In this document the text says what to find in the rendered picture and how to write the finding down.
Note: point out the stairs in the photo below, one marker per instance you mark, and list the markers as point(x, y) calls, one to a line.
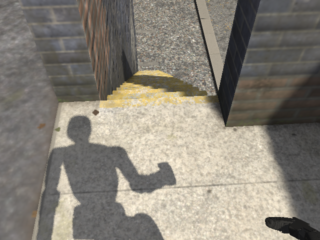
point(154, 84)

